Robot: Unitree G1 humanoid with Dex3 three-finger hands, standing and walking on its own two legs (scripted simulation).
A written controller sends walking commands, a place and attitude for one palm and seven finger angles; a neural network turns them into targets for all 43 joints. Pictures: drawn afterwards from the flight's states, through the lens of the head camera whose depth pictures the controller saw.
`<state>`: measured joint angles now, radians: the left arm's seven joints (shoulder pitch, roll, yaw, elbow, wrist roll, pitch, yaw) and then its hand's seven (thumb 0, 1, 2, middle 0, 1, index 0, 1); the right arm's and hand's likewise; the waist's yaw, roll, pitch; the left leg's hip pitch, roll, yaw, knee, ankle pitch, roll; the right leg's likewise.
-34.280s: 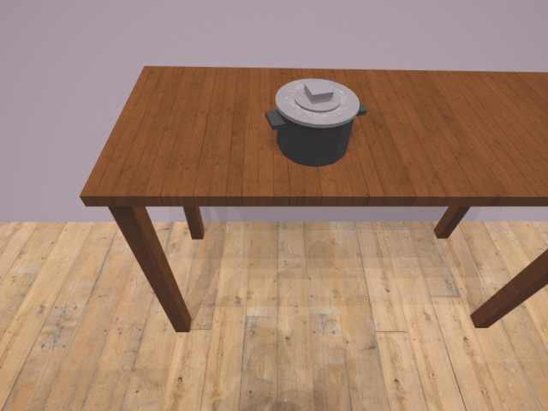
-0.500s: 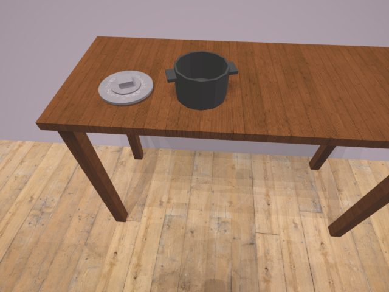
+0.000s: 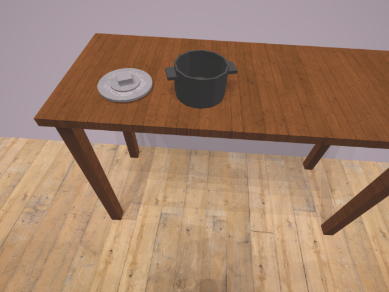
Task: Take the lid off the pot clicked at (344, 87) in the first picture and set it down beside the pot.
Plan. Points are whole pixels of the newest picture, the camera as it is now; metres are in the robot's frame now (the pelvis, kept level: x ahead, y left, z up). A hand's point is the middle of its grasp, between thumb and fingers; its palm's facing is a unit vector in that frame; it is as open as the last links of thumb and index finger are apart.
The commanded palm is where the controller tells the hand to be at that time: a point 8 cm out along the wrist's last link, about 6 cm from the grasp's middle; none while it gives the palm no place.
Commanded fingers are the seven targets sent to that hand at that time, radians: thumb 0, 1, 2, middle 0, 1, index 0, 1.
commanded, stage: let the arm hang, fingers relaxed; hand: left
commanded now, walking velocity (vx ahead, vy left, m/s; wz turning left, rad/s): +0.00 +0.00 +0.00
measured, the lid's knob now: (124, 77) +0.69 +0.25 +0.04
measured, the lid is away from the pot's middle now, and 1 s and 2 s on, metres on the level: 0.24 0.24 0.24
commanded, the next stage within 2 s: look to check the result in 0.54 s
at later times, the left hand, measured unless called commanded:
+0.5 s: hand out of the picture -0.01 +0.17 -0.18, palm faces +0.03 -0.99 -0.17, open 7.3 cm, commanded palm none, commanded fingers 0.00 0.90 0.90 -0.20 -0.30 -0.20 -0.30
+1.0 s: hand out of the picture +0.00 +0.17 -0.18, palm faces +0.03 -0.98 -0.17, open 7.3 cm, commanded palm none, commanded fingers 0.00 0.90 0.90 -0.20 -0.30 -0.20 -0.30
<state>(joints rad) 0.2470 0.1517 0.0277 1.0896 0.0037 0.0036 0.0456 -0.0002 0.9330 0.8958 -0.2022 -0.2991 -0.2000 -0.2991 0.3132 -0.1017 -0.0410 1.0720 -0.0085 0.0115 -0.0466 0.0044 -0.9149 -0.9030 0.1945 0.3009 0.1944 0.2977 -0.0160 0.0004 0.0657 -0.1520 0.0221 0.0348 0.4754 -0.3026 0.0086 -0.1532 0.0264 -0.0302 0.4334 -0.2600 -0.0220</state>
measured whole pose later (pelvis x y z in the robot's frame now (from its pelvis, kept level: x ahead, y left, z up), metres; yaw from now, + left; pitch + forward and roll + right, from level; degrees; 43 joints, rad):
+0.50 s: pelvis +0.00 +0.01 +0.00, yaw +0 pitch -1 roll -1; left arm 0.27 0.13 0.02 1.13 0.01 0.00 0.05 0.01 0.92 0.90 -0.20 -0.30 -0.20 -0.30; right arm 0.32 -0.08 -0.04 1.10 0.00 0.00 -0.05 0.00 -0.91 -0.90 0.19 0.30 0.19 0.30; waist -0.01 -0.01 0.07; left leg -0.15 0.01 0.05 0.47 -0.29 0.03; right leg -0.16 0.01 -0.02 0.43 -0.25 0.00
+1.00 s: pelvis +0.00 +0.01 +0.00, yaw -1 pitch -1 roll -1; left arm 0.27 0.12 0.02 1.13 0.01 0.00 0.05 0.01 0.93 0.90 -0.20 -0.30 -0.20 -0.30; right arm 0.32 -0.08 -0.04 1.10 0.00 0.00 -0.05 0.00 -0.91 -0.90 0.19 0.30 0.19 0.30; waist -0.01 -0.01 0.07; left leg -0.15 0.00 0.05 0.46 -0.30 0.03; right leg -0.16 0.01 -0.01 0.44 -0.26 0.00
